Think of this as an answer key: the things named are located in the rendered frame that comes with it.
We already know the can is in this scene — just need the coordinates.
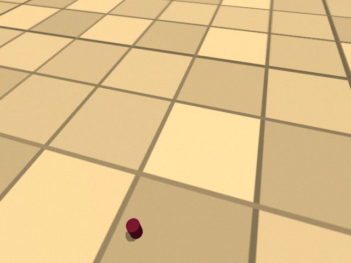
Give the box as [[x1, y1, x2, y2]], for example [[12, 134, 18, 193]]
[[126, 218, 143, 239]]

